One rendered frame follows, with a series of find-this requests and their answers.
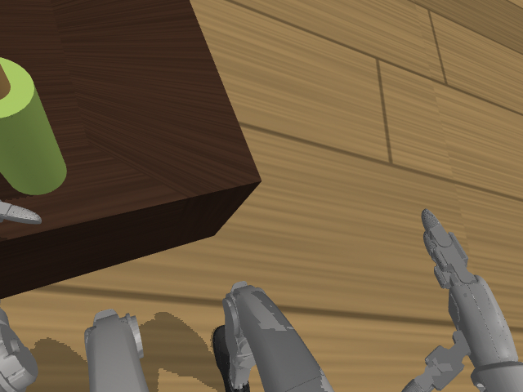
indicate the left robot arm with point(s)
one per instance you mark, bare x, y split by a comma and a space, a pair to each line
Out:
18, 367

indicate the right robot arm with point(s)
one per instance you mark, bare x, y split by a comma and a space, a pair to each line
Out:
499, 377

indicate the left robot hand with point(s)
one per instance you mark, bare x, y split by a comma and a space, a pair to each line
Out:
18, 214

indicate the right robot hand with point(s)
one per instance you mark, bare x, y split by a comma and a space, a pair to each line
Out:
482, 331

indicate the right robot foot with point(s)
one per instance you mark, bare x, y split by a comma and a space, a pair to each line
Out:
222, 357

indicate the bottle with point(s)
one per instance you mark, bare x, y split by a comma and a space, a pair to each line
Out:
30, 158

